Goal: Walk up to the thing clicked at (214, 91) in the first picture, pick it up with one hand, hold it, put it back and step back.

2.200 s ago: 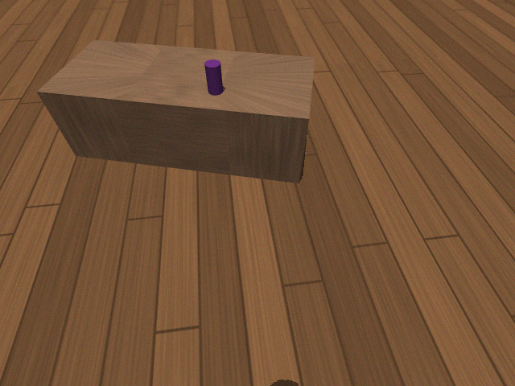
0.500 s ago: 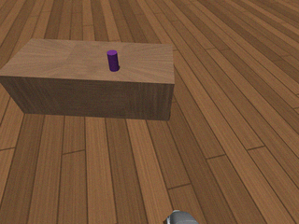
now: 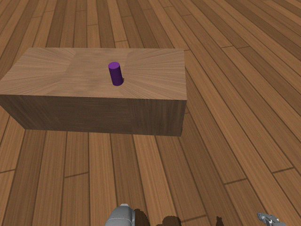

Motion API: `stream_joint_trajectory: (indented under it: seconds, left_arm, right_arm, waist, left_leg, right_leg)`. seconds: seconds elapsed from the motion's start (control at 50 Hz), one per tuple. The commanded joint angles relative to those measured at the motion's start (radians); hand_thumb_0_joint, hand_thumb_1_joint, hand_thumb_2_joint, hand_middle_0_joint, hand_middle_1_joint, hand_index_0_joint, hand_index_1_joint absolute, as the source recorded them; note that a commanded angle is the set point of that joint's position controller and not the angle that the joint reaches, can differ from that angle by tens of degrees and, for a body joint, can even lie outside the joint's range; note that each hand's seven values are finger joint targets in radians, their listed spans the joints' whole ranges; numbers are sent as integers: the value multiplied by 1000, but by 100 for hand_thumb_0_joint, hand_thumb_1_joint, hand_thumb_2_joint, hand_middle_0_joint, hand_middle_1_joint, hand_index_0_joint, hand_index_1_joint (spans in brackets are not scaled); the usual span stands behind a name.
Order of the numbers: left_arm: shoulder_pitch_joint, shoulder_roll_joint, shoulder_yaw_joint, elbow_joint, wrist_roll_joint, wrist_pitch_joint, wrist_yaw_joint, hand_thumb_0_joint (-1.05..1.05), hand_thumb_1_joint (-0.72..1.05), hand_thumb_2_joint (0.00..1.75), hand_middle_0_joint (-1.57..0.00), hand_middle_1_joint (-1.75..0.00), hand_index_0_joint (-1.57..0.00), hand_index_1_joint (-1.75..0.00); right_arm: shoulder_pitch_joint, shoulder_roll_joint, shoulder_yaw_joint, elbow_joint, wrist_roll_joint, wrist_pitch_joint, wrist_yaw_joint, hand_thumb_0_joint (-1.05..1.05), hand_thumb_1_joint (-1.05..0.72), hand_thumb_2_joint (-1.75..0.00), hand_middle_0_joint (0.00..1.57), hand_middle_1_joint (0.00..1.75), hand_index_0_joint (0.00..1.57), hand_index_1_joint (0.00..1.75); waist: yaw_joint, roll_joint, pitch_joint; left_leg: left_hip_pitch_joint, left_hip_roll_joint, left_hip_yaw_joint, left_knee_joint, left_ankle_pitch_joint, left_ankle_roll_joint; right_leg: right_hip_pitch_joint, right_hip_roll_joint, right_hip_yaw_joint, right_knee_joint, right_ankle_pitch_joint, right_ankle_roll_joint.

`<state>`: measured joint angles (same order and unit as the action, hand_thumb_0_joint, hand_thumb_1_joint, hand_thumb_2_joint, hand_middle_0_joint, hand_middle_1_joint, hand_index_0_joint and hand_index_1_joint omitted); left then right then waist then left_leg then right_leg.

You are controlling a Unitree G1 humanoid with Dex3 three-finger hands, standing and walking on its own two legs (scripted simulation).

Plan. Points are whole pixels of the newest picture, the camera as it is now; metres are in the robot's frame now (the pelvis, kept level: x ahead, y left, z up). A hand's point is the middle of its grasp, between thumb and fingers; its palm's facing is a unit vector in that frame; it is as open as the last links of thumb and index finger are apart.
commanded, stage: walk up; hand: left
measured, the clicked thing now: (115, 74) +0.98 +0.28 -0.28
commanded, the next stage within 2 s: none
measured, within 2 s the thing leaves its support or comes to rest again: neither
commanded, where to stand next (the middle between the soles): +0.52 +0.10 m, yaw -3 degrees
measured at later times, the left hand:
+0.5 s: hand (60, 173) +0.28 +0.34 -0.13, palm faces -0.10 -0.91 -0.40, open 7.4 cm
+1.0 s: hand (56, 148) +0.37 +0.38 -0.13, palm faces +0.00 -0.90 -0.44, open 7.4 cm
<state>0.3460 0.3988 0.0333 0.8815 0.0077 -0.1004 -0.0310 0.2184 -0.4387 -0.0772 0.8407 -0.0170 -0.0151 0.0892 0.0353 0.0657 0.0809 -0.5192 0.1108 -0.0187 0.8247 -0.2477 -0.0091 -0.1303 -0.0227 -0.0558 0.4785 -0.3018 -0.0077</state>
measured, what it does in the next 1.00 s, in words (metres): walks ahead: left foot, then right foot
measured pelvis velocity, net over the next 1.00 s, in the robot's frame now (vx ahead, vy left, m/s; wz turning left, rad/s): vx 0.35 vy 0.09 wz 0.00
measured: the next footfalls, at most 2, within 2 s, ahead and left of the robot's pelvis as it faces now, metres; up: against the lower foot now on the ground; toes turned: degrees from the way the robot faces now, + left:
left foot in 0.10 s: +0.20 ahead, +0.17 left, +0.00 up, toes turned +6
right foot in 0.56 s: +0.37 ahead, -0.06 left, +0.00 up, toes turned -6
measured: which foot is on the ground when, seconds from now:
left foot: up 0.00-0.08, down 0.10-0.58, up 0.60-1.00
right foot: down 0.00-0.14, up 0.16-0.54, down 0.56-1.00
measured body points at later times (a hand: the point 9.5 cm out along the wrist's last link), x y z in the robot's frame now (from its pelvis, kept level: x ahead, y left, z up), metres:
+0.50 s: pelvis +0.20 +0.06 +0.00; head +0.22 +0.05 +0.44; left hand +0.29 +0.38 -0.10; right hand +0.22 -0.25 -0.13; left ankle +0.16 +0.17 -0.74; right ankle +0.32 -0.07 -0.71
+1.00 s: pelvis +0.35 +0.09 -0.01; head +0.36 +0.08 +0.44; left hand +0.37 +0.43 -0.10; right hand +0.44 -0.24 -0.12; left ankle +0.46 +0.24 -0.72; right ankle +0.33 -0.05 -0.74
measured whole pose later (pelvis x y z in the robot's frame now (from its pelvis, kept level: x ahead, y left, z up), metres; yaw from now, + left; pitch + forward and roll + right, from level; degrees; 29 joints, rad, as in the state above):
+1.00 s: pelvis +0.35 +0.09 -0.01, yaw +0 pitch -3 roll -2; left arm 0.38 0.44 0.05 0.85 0.02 -0.09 -0.02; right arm 0.27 -0.45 -0.08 0.86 -0.03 0.00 0.09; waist 0.04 0.06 0.06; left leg -0.45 0.11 0.00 0.68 -0.24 -0.01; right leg -0.17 -0.05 -0.10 0.55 -0.34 0.00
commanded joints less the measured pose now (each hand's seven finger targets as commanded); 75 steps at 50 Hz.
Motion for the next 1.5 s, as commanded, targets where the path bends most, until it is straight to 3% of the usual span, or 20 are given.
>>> stream_joint_trajectory:
  seconds: [0.0,0.08,0.12,0.14,0.16,0.22,0.36,0.52,0.56,0.6,0.7,0.92,1.0,1.02,1.04,1.08,1.16,1.32,1.44,1.48]
  left_arm:
    - [-26,320,95,-87,-1,-31,20,0,90,90,-20,-30,-20,-30]
    - [-42,286,79,-92,2,-17,21,0,90,90,-20,-30,-20,-30]
    - [71,131,31,-97,-17,-10,22,0,90,90,-20,-30,-20,-30]
    - [50,243,57,-76,-14,-1,40,0,90,90,-20,-30,-20,-30]
    - [-5,280,59,-69,-9,-1,45,0,90,90,-20,-30,-20,-30]
    - [39,249,59,-30,-28,3,22,0,90,90,-20,-30,-20,-30]
    - [-58,200,61,-63,-9,20,-6,0,90,90,-20,-30,-20,-30]
    - [64,222,95,-22,-2,-8,12,0,90,90,-20,-30,-20,-30]
    - [173,357,133,-34,6,-19,36,0,90,90,-20,-30,-20,-30]
    - [67,361,124,-62,-13,-9,38,0,90,90,-20,-30,-20,-30]
    - [-10,273,92,-77,-11,-23,38,0,90,90,-20,-30,-20,-30]
    - [10,319,110,-103,9,-22,26,0,90,90,-20,-30,-20,-30]
    - [-70,288,82,-117,6,-1,32,0,90,90,-20,-30,-20,-30]
    - [-12,228,60,-114,9,5,32,0,90,90,-20,-30,-20,-30]
    - [65,127,30,-108,-3,8,28,0,90,90,-20,-30,-20,-30]
    - [53,252,54,-70,-3,27,51,0,90,90,-20,-30,-20,-30]
    - [63,232,55,-31,-19,26,37,0,90,90,-20,-30,-20,-30]
    - [-44,152,39,-32,-15,56,45,0,90,90,-20,-30,-20,-30]
    - [-57,190,57,18,-1,53,49,0,90,90,-20,-30,-20,-30]
    - [-139,261,65,-10,3,43,48,0,90,90,-20,-30,-20,-30]
  right_arm:
    - [-57,-141,-59,-86,-5,-37,11,0,-90,-90,20,30,20,30]
    - [147,-196,-93,-18,-13,-46,-3,0,-90,-90,20,30,20,30]
    - [239,-310,-116,-24,-25,-64,-28,0,-90,-90,20,30,20,30]
    - [196,-337,-119,-41,11,-61,-31,0,-90,-90,20,30,20,30]
    - [160,-319,-116,-42,22,-55,-35,0,-90,-90,20,30,20,30]
    - [57,-204,-65,-71,20,-67,-44,0,-90,-90,20,30,20,30]
    - [116,-222,-65,-87,9,-76,-45,0,-90,-90,20,30,20,30]
    - [101,-166,-38,-137,14,-46,-40,0,-90,-90,20,30,20,30]
    - [174,-88,-8,-153,13,-42,-38,0,-90,-90,20,30,20,30]
    - [151,-215,-41,-108,2,-18,-54,0,-90,-90,20,30,20,30]
    - [178,-165,-37,-44,11,-4,-37,0,-90,-90,20,30,20,30]
    - [-13,-154,-52,-87,-13,-18,4,0,-90,-90,20,30,20,30]
    - [141,-181,-65,-25,-16,-34,-20,0,-90,-90,20,30,20,30]
    - [227,-223,-79,6,-17,-42,-34,0,-90,-90,20,30,20,30]
    - [251,-299,-96,-6,-25,-48,-46,0,-90,-90,20,30,20,30]
    - [175,-335,-100,-43,12,-45,-47,0,-90,-90,20,30,20,30]
    - [125,-217,-52,-62,16,-60,-69,0,-90,-90,20,30,20,30]
    - [69,-189,-25,-66,13,-53,-102,0,-90,-90,20,30,20,30]
    - [-4,-149,-4,-58,40,-18,-103,0,-90,-90,20,30,20,30]
    - [42,-82,22,-40,42,-11,-104,0,-90,-90,20,30,20,30]
  waist:
    - [-4,-182,-20]
    - [-131,-32,-122]
    - [-126,326,-151]
    - [-129,204,-149]
    - [-121,146,-81]
    - [-43,69,3]
    - [-65,92,14]
    - [31,-109,-124]
    - [60,-360,-194]
    - [39,-219,-105]
    - [-28,-182,-2]
    - [14,-215,23]
    - [-100,-124,-39]
    - [-133,49,-104]
    - [-116,328,-110]
    - [-93,190,-49]
    - [-42,93,-38]
    - [-37,91,-75]
    - [2,-31,-139]
    - [-35,-234,-164]
  left_leg:
    - [167,-6,57,-169,90,14]
    - [518,-76,98,-253,16,64]
    - [678,246,-489,-491,-249,175]
    - [617,330,-623,-565,-313,257]
    - [527,335,-600,-567,-282,295]
    - [348,145,-172,-542,69,147]
    - [371,159,-77,-564,134,244]
    - [230,44,61,-157,234,147]
    - [-93,-141,76,252,-284,61]
    - [-129,-58,-37,361,-310,50]
    - [-16,-45,-70,270,-68,25]
    - [67,1,30,-140,17,7]
    - [367,-47,61,-242,-15,38]
    - [502,-40,-12,-322,-116,64]
    - [537,170,-341,-481,-184,109]
    - [443,304,-563,-560,-199,215]
    - [405,163,-192,-460,381,160]
    - [345,149,-13,-341,777,200]
    - [217,95,-14,-170,355,120]
    - [168,-62,52,-28,-136,32]
  right_leg:
    - [-134,-220,124,-156,130,-178]
    - [-249,-167,72,187,235,-128]
    - [-566,65,47,688,-219,-40]
    - [-570,28,97,756,-243,-57]
    - [-584,-5,127,800,-213,-62]
    - [-452,-57,160,640,-33,-52]
    - [-418,-77,43,338,27,-1]
    - [93,22,-30,6,167,-47]
    - [309,-367,599,-165,-77,-170]
    - [130,-442,724,-219,-261,-298]
    - [-92,-233,265,-223,51,-159]
    - [-137,-245,169,-198,-159,-189]
    - [-290,-228,123,26,-27,-145]
    - [-336,-160,62,289,76,-110]
    - [-461,-14,-24,560,-115,-36]
    - [-537,-12,95,685,-236,-47]
    - [-440,-50,147,608,-93,-35]
    - [-275,-30,45,321,42,-11]
    - [-5,-24,80,33,258,-54]
    - [-35,-295,425,-58,435,-192]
